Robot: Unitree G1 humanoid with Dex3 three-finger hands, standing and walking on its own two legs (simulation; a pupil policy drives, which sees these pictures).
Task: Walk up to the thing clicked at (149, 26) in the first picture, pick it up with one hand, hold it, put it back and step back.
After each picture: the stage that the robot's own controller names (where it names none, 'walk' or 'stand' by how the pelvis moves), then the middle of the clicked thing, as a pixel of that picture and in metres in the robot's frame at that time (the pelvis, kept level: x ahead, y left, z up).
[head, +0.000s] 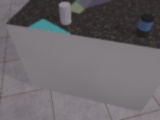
stand; (144, 26) +0.74 -0.34 -0.01
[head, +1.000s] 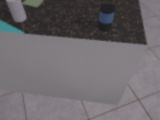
rise first; (106, 18) +0.70 -0.10 +0.02
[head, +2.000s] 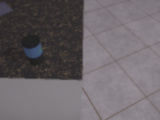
stand; (33, 50) +0.50 +0.22 +0.02
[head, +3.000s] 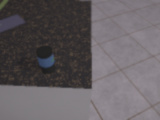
stand; (46, 60) +0.50 +0.17 -0.01
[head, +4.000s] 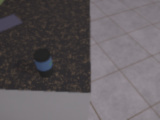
stand; (44, 63) +0.48 +0.17 -0.01
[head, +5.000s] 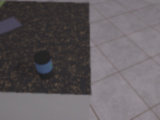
stand; (44, 66) +0.47 +0.17 -0.02
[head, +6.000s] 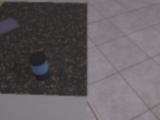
stand; (40, 67) +0.47 +0.18 -0.02
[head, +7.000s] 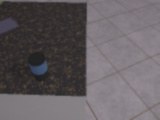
stand; (39, 67) +0.47 +0.19 -0.02
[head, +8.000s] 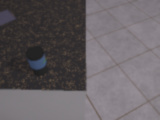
rise first; (37, 61) +0.47 +0.19 -0.01
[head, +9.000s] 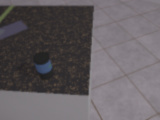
rise first; (44, 66) +0.47 +0.21 -0.01
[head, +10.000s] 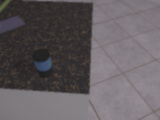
go down; (43, 64) +0.48 +0.19 +0.00
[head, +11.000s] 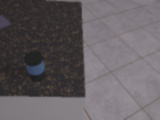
go down; (35, 67) +0.46 +0.18 +0.00
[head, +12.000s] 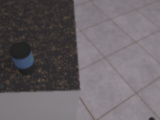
close in; (23, 59) +0.45 +0.19 +0.02
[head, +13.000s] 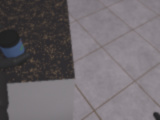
close; (13, 49) +0.47 +0.20 +0.05
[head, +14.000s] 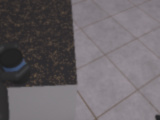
lift; (16, 67) +0.41 +0.21 +0.04
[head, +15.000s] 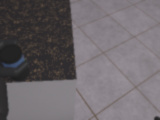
lift; (15, 63) +0.42 +0.21 +0.04
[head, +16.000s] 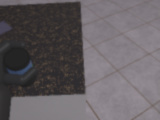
lift; (21, 68) +0.35 +0.18 +0.15
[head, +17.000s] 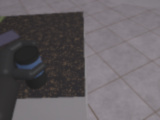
hold; (32, 68) +0.33 +0.16 +0.17
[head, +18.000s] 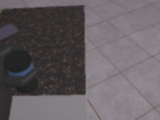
hold; (22, 73) +0.32 +0.18 +0.15
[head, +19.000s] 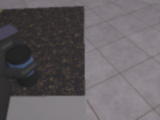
crouch; (23, 67) +0.35 +0.19 +0.15
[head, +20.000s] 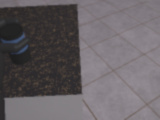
crouch; (16, 45) +0.43 +0.20 +0.17
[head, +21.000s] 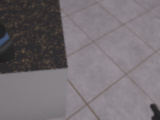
lower; out of the picture +0.49 +0.22 +0.06
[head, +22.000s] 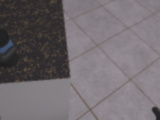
lower; (3, 49) +0.46 +0.22 +0.06
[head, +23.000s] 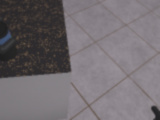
lower; (1, 42) +0.48 +0.22 +0.06
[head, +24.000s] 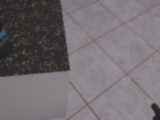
lower; out of the picture +0.49 +0.22 +0.07
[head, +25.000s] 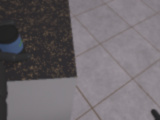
open; (11, 45) +0.47 +0.20 +0.06
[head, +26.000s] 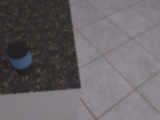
sink last; (21, 59) +0.45 +0.19 +0.03
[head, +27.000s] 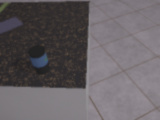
stand; (39, 60) +0.49 +0.21 +0.02
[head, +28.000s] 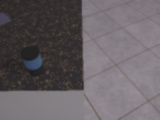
stand; (33, 62) +0.47 +0.21 +0.01
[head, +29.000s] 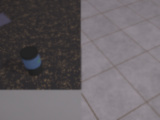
stand; (32, 61) +0.48 +0.21 +0.01
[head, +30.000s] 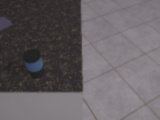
stand; (34, 64) +0.47 +0.21 -0.01
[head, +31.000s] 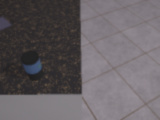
stand; (33, 66) +0.46 +0.21 -0.01
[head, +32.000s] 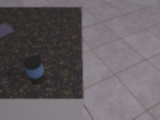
walk; (35, 71) +0.46 +0.20 -0.01
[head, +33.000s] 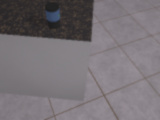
walk; (53, 16) +0.73 +0.15 +0.00
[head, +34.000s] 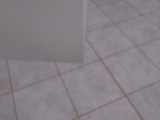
stand; out of the picture +1.15 +0.24 +0.01
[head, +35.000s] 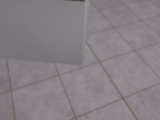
stand; out of the picture +1.18 +0.17 +0.00
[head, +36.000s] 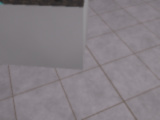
stand; out of the picture +1.18 +0.17 -0.02
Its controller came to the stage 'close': yes
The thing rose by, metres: 0.20
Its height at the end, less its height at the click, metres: +0.00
